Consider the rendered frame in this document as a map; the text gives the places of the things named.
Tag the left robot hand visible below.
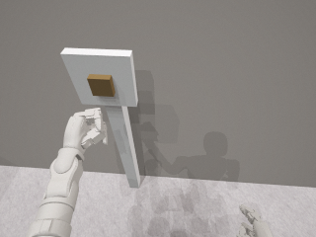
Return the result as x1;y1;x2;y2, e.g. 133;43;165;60
63;108;108;154

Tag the panel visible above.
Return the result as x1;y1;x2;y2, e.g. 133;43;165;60
60;47;140;189

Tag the right robot hand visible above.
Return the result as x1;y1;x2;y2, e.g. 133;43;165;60
236;204;274;237

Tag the button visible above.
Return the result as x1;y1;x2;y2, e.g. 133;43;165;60
87;74;116;97

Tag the robot left forearm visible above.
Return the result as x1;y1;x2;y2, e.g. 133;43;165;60
25;147;85;237

